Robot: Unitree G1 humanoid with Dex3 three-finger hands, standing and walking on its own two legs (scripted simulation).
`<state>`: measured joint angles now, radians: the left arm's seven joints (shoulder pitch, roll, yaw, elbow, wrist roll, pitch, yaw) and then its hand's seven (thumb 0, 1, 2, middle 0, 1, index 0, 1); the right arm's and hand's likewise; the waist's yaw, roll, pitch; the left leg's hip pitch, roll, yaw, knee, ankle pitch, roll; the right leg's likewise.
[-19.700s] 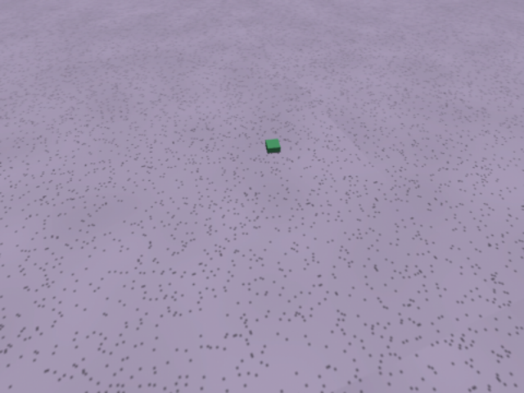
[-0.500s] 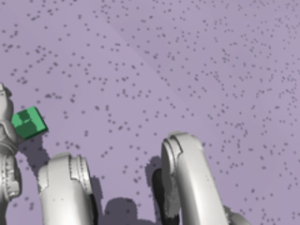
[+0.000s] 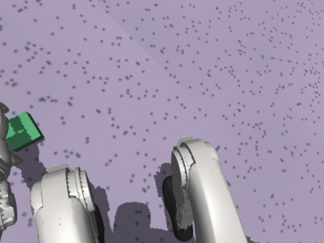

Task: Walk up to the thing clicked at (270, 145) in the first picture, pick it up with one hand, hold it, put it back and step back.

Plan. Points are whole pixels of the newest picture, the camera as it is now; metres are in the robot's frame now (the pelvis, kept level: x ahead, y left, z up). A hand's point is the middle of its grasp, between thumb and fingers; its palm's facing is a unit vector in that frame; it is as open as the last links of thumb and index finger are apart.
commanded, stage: approach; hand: left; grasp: from above
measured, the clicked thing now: (21, 131) +0.44 +0.31 -0.29
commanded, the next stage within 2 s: rest palm in 0.70 s
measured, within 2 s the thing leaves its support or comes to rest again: neither
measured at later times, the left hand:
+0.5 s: hand (7, 127) +0.43 +0.30 -0.18, palm faces -0.42 -0.24 -0.88, open 14.2 cm
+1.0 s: hand (7, 130) +0.43 +0.31 -0.20, palm faces -0.41 -0.24 -0.88, open 14.1 cm
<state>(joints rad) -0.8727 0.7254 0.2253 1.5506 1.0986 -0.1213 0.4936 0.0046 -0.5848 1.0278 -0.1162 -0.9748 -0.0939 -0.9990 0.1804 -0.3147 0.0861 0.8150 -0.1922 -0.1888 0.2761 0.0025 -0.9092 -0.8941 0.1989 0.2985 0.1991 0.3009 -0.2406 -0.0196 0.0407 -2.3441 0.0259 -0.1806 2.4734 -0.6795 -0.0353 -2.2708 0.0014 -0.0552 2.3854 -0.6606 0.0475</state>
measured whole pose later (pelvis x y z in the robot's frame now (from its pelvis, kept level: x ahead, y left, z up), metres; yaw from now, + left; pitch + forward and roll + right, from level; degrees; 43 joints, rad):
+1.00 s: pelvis +0.00 +0.00 +0.00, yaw -1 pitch +31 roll -9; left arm -1.01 0.78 0.22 1.74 1.15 -0.10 0.59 0.00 -0.54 1.03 -0.16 -0.89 -0.13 -0.93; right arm 0.13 -0.31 0.10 0.82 -0.23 -0.24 0.28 0.00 -0.90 -0.90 0.20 0.30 0.20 0.30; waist -0.29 -0.04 0.02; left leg -2.36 0.02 -0.19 2.50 -0.70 -0.03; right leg -2.27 0.00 -0.06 2.39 -0.68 0.05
